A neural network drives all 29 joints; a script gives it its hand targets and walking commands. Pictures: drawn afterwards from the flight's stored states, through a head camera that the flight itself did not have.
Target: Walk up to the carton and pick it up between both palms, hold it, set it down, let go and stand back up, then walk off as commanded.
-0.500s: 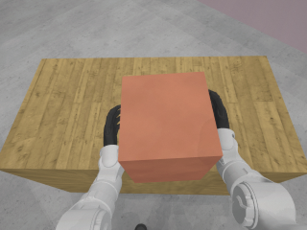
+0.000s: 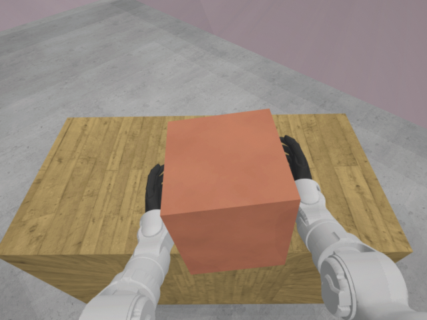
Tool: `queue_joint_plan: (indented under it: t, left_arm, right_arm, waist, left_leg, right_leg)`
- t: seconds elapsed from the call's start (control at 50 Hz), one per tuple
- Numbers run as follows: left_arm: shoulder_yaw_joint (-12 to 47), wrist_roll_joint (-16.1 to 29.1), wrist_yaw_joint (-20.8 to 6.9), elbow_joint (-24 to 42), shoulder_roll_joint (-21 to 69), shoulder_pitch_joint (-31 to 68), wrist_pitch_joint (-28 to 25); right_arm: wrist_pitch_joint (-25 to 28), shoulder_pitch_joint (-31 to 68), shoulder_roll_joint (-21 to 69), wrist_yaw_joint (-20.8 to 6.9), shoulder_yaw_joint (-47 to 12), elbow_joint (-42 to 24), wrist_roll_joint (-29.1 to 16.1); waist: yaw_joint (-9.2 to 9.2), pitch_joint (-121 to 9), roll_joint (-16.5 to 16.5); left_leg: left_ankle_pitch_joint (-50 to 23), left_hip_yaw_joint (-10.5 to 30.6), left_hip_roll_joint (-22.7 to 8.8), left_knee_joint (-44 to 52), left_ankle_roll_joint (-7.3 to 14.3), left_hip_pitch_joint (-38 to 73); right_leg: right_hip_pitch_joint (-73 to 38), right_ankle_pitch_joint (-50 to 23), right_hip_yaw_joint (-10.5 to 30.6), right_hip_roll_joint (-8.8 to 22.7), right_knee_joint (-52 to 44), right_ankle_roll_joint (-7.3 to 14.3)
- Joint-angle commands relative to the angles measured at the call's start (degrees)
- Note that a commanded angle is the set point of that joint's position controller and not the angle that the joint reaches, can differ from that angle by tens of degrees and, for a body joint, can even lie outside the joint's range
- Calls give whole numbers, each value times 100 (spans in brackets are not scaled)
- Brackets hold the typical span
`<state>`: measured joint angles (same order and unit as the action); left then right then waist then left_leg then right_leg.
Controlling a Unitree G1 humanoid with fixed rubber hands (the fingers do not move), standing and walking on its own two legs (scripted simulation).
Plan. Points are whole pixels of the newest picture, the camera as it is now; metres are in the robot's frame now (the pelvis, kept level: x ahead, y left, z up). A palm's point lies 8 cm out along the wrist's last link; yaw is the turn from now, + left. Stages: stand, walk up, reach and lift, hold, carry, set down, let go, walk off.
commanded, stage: reach and lift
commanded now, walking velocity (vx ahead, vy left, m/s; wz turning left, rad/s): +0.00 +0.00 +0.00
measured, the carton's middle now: (228, 195) +0.39 +0.01 +0.01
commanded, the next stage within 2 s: hold in 1.64 s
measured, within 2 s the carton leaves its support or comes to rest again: neither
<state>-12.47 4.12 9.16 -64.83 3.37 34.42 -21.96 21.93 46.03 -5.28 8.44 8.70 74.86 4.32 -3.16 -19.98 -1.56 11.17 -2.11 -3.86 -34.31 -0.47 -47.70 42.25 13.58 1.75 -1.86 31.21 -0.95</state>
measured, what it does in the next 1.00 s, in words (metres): stands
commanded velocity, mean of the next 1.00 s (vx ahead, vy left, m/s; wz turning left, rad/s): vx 0.00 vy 0.00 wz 0.00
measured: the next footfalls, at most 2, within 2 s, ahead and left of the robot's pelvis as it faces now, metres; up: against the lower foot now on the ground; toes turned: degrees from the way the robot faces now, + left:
none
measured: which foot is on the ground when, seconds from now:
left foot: down 0.00-1.00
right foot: down 0.00-1.00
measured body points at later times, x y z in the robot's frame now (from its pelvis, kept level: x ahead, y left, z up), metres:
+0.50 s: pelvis -0.01 -0.01 +0.01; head -0.04 -0.02 +0.46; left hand +0.37 +0.15 +0.10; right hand +0.41 -0.14 +0.13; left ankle +0.03 +0.12 -0.72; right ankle -0.01 -0.14 -0.72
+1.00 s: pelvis -0.04 -0.03 +0.02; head -0.09 -0.04 +0.46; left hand +0.35 +0.14 +0.17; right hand +0.38 -0.16 +0.17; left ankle +0.03 +0.12 -0.72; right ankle -0.01 -0.14 -0.72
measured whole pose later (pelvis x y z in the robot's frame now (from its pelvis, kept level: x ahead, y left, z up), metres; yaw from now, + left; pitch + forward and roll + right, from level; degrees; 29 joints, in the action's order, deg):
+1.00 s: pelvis -0.04 -0.03 +0.02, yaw +2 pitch +1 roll +1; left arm -11.1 -4.3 5.5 -46.1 -1.3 42.8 18.6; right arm -11.0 47.2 -5.3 12.9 5.9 56.4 -5.5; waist -2.8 -9.3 0.4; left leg 6.8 -2.1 -2.4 -25.0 -1.5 -19.1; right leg 17.9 14.2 1.7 -0.7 31.2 -0.4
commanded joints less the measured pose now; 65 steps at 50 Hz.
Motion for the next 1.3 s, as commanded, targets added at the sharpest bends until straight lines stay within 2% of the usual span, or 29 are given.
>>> queue_joint_plan:
  t: [0.0,0.06,0.12,0.16,0.18,0.24,0.26,0.32,0.38,0.44,0.6,0.62,0.64,0.68,0.7,0.74,0.76,0.82,0.86,0.88,0.92,0.96,0.98,1.02,1.04,1.1,1.12,1.14,1.28]
  left_arm:
    - [2983,-369,-373,2525,4136,5628,-205]
    - [3090,-273,-387,2677,4061,6003,-13]
    - [2997,-235,-421,2841,4002,6040,153]
    - [3087,-140,-434,3087,3965,6325,255]
    - [2963,-165,-449,3147,3899,6296,348]
    - [3255,-25,-474,3699,3958,6371,605]
    - [3058,-137,-492,3583,3814,6608,743]
    - [2985,-164,-493,3781,3682,6571,1163]
    - [2838,-190,-531,3820,3647,6478,1577]
    - [2464,-285,-634,4128,3390,6730,1880]
    - [2051,-353,-854,4164,3311,6974,2722]
    - [1863,-412,-910,4103,3252,6776,2815]
    - [1886,-411,-945,4171,3352,6889,2862]
    - [1681,-539,-1014,3815,3262,6589,3070]
    - [1548,-516,-1023,3881,3270,6470,3135]
    - [1738,-413,-1031,4374,3408,6538,3198]
    - [1766,-449,-1050,3996,3501,6303,3276]
    - [1571,-409,-1082,4440,3313,6467,3362]
    - [1647,-419,-1095,4281,3390,6322,3508]
    - [1541,-411,-1105,4451,3159,6418,3513]
    - [1533,-402,-1141,4346,3199,6446,3599]
    - [1148,-614,-1204,3677,3055,6332,3736]
    - [1155,-579,-1190,4036,3039,6484,3734]
    - [1241,-539,-1214,3996,3095,6791,3760]
    - [1182,-532,-1232,4009,3133,6547,3788]
    - [1452,-413,-1199,4434,3269,6675,3781]
    - [1333,-535,-1245,4108,3236,6575,3810]
    - [1344,-450,-1259,4196,3244,6640,3795]
    - [1573,-325,-1167,4844,3279,6582,3863]
  right_arm:
    - [-149,3579,5014,-919,-2350,-1521,65]
    - [-407,3719,5059,-901,-2386,-1627,-212]
    - [-659,3868,5240,-899,-2578,-1968,-407]
    - [-810,3862,5222,-854,-2553,-2112,-474]
    - [-956,3883,5284,-848,-2680,-2147,-565]
    - [-1182,3663,5353,-757,-2721,-2415,-729]
    - [-1352,3638,5207,-747,-2473,-2130,-702]
    - [-1624,3860,5248,-795,-2444,-2437,-805]
    - [-1844,4037,5158,-770,-2233,-2665,-874]
    - [-2177,4115,5388,-730,-2278,-2856,-990]
    - [-2607,4797,5256,-680,-1716,-3218,-1025]
    - [-2626,4957,5401,-659,-1908,-3417,-1142]
    - [-2633,4948,5336,-635,-1774,-3412,-1131]
    - [-2701,5058,5135,-626,-1633,-3369,-1080]
    - [-2721,5289,5308,-629,-1947,-3676,-1274]
    - [-2716,5351,5444,-601,-2183,-4118,-1506]
    - [-2703,5569,5243,-583,-2047,-4070,-1432]
    - [-2843,5392,5495,-514,-2402,-4309,-1634]
    - [-2949,5449,5227,-529,-2212,-4240,-1591]
    - [-3004,5396,5411,-512,-2401,-4357,-1662]
    - [-3073,5533,5343,-497,-2306,-4508,-1680]
    - [-3180,5627,5193,-488,-2087,-4083,-1508]
    - [-3185,5688,5289,-510,-2172,-4248,-1575]
    - [-3233,5670,5276,-501,-1948,-3948,-1457]
    - [-3218,5742,5289,-506,-2109,-4131,-1536]
    - [-3186,5817,5322,-477,-2274,-4468,-1690]
    - [-3197,5724,5242,-460,-2058,-4232,-1519]
    - [-3159,6031,5365,-443,-2245,-4681,-1611]
    - [-3328,5755,5535,-366,-2676,-4930,-1908]
  waist:
    - [218,-3823,-164]
    - [278,-3413,-263]
    - [117,-3525,27]
    - [210,-3510,-18]
    - [67,-3166,125]
    - [289,-3564,-8]
    - [375,-3031,37]
    - [140,-2700,77]
    - [242,-2376,334]
    - [131,-2177,573]
    - [213,-1429,569]
    - [9,-1424,695]
    - [142,-1523,597]
    - [112,-1172,640]
    - [-82,-1450,836]
    - [-62,-1869,662]
    - [20,-1678,623]
    - [-122,-1694,823]
    - [46,-1537,681]
    - [-107,-1505,837]
    - [40,-1525,806]
    - [-51,-786,887]
    - [-110,-1041,849]
    - [65,-910,754]
    - [-34,-1100,815]
    - [46,-1415,662]
    - [117,-1130,670]
    - [13,-1378,763]
    - [-2,-1784,726]
  left_leg:
    - [-2550,206,298,-126,-365,3992]
    - [-2562,242,326,-95,-407,4146]
    - [-2553,190,341,-120,-293,4042]
    - [-2375,201,398,-26,-315,3996]
    - [-2285,157,406,-1,-271,3956]
    - [-2458,221,480,110,-280,4143]
    - [-2038,255,473,243,-257,4156]
    - [-1786,197,442,428,-189,4161]
    - [-1672,227,477,607,-129,4206]
    - [-1302,154,586,835,-19,3781]
    - [-591,112,567,1294,79,3860]
    - [-768,39,571,1256,125,3765]
    - [-761,62,610,1284,104,3781]
    - [-702,39,605,1403,135,3877]
    - [-822,37,594,1385,177,3982]
    - [-1196,91,624,1282,142,4214]
    - [-991,68,644,1332,122,4076]
    - [-1110,62,695,1299,202,4063]
    - [-960,90,668,1371,160,4111]
    - [-938,30,689,1365,232,4035]
    - [-826,111,718,1394,244,4101]
    - [-228,44,699,1557,307,3782]
    - [-431,43,692,1520,329,3891]
    - [-285,68,688,1552,292,3969]
    - [-465,33,693,1516,329,4024]
    - [-716,75,697,1414,282,4172]
    - [-415,46,727,1529,273,4010]
    - [-458,69,752,1453,309,3972]
    - [-938,104,780,1364,284,4192]
  right_leg:
    - [-1563,-1848,-566,-520,-164,-60]
    - [-1705,-1694,-539,-481,-267,-99]
    - [-1987,-1927,-467,-455,-197,-177]
    - [-2124,-1957,-411,-409,-278,-191]
    - [-2274,-1901,-409,-407,-274,-248]
    - [-2497,-2449,-354,-357,-303,-264]
    - [-2452,-1938,-365,-323,-450,-272]
    - [-2443,-1469,-372,-311,-618,-227]
    - [-2686,-1675,-353,-266,-710,-282]
    - [-3432,-1984,-148,-155,-669,-358]
    - [-3419,-1004,-5,6,-1012,-409]
    - [-3678,-1226,13,9,-1006,-433]
    - [-3751,-1400,56,47,-979,-464]
    - [-3724,-1210,12,65,-1091,-450]
    - [-3902,-1198,11,8,-1091,-468]
    - [-4056,-1628,39,14,-1054,-474]
    - [-3908,-1424,27,32,-1083,-464]
    - [-4197,-1807,68,45,-1054,-555]
    - [-3948,-1388,1,33,-1142,-489]
    - [-4026,-1307,61,55,-1164,-513]
    - [-4024,-1265,72,96,-1215,-531]
    - [-3677,-267,109,121,-1400,-530]
    - [-3818,-263,100,100,-1379,-502]
    - [-3561,0,36,78,-1444,-463]
    - [-3670,-132,39,78,-1421,-479]
    - [-3744,-627,63,59,-1341,-475]
    - [-3717,-380,46,99,-1406,-491]
    - [-3755,-421,51,86,-1394,-499]
    - [-4076,-1227,28,65,-1225,-529]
